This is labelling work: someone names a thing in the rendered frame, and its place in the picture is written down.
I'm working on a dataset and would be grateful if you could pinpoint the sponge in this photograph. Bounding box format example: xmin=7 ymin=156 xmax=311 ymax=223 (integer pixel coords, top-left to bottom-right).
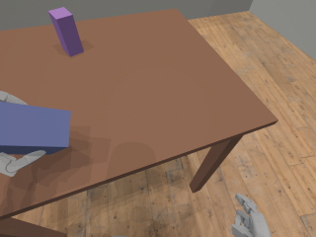
xmin=0 ymin=102 xmax=71 ymax=155

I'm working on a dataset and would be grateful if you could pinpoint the left robot hand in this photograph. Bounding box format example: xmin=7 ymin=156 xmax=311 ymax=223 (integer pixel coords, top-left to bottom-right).
xmin=0 ymin=91 xmax=46 ymax=177

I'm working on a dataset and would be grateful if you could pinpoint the table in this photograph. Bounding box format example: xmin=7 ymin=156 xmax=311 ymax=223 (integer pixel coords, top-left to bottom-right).
xmin=0 ymin=8 xmax=278 ymax=237

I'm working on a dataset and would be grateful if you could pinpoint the right robot hand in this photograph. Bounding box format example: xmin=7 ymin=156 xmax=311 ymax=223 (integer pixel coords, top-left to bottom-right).
xmin=232 ymin=193 xmax=272 ymax=237

